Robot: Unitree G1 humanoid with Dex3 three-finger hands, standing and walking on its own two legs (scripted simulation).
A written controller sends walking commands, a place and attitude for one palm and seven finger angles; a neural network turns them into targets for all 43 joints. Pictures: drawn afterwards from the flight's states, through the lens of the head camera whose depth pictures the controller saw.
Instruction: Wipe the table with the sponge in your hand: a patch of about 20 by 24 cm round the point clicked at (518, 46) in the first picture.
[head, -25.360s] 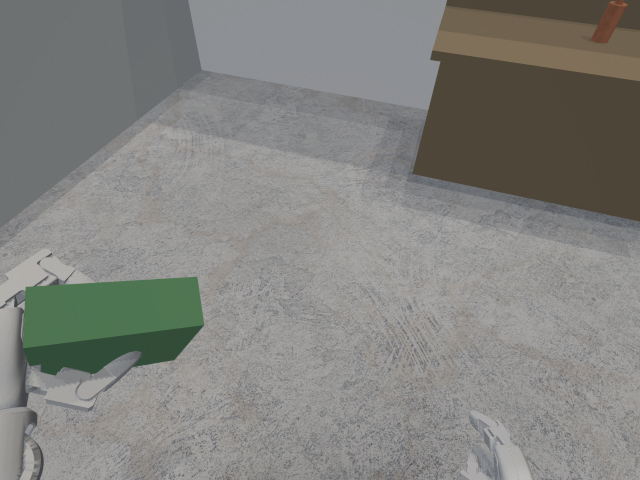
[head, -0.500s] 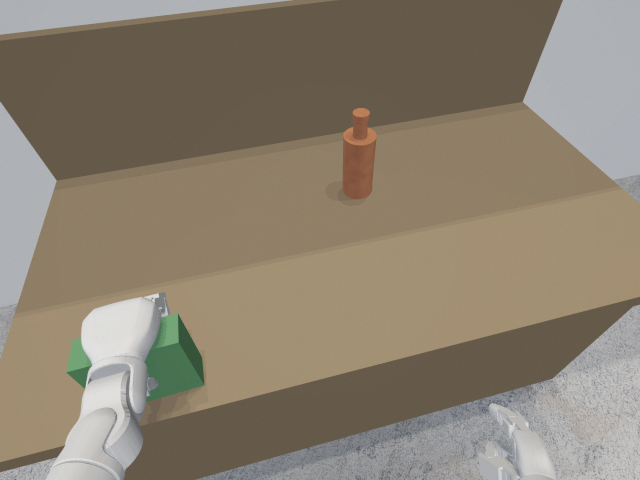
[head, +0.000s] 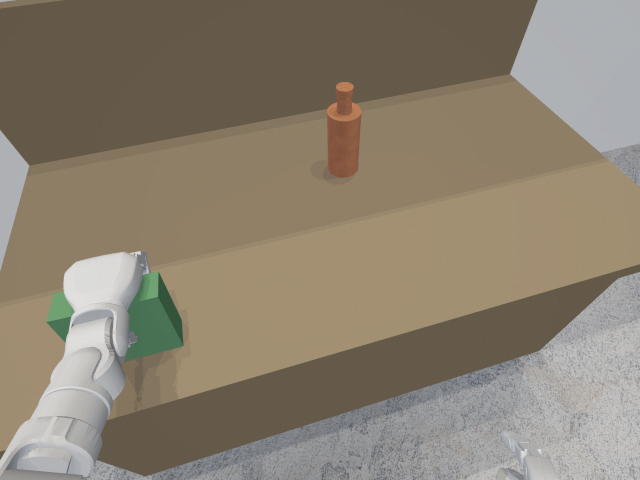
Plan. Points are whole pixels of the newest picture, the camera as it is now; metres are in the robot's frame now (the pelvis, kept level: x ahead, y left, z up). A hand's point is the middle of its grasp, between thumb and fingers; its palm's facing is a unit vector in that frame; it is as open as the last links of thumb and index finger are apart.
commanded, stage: wipe forward along the first lane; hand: left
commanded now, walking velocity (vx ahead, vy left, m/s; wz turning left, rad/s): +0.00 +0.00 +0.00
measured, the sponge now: (129, 330) +0.31 +0.32 -0.06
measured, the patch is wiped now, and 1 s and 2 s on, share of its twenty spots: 0.10 0.15 0.40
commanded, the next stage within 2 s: slide across to the middle lane in 1.22 s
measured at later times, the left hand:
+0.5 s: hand (117, 277) +0.37 +0.34 +0.00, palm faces -0.15 +0.04 -0.99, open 9.3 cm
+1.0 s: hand (120, 246) +0.42 +0.36 +0.00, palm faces -0.17 +0.05 -0.98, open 9.3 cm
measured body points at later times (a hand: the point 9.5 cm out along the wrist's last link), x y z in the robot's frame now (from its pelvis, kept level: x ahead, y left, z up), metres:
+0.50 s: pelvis -0.02 +0.00 -0.01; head +0.06 +0.00 +0.43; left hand +0.37 +0.33 +0.05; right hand +0.07 -0.28 -0.14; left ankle -0.01 +0.13 -0.73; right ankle +0.04 -0.11 -0.73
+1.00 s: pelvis -0.01 +0.02 -0.02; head +0.09 +0.02 +0.42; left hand +0.43 +0.35 +0.05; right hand +0.05 -0.27 -0.15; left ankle -0.01 +0.13 -0.73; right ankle +0.04 -0.11 -0.73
